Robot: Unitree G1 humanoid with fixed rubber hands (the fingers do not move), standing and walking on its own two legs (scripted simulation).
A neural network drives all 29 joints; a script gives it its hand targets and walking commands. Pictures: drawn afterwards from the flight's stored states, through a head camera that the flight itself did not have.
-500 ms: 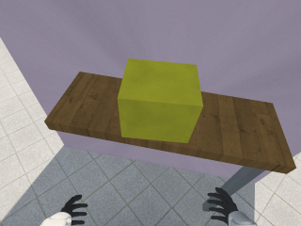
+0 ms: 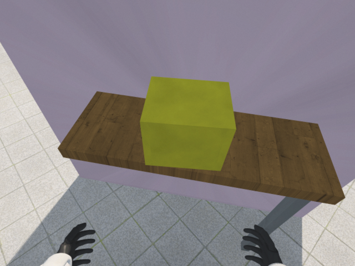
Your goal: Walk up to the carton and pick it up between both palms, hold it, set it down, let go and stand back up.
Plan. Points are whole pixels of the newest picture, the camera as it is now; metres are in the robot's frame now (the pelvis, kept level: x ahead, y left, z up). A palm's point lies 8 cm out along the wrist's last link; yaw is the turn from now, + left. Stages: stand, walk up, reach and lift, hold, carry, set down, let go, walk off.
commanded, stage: reach and lift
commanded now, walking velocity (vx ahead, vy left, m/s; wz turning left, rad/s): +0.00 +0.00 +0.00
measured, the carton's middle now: (186, 124) +0.47 -0.01 +0.05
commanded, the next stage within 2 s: none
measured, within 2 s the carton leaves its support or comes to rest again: neither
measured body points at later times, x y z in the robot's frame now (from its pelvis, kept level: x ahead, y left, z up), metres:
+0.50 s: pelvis +0.00 +0.02 +0.00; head +0.00 +0.03 +0.45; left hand +0.18 +0.24 -0.03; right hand +0.19 -0.20 -0.03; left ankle +0.03 +0.13 -0.75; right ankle -0.01 -0.08 -0.75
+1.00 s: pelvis +0.03 +0.01 +0.00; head +0.03 +0.02 +0.45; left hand +0.24 +0.24 +0.03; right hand +0.25 -0.20 +0.03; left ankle +0.03 +0.13 -0.75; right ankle -0.01 -0.08 -0.75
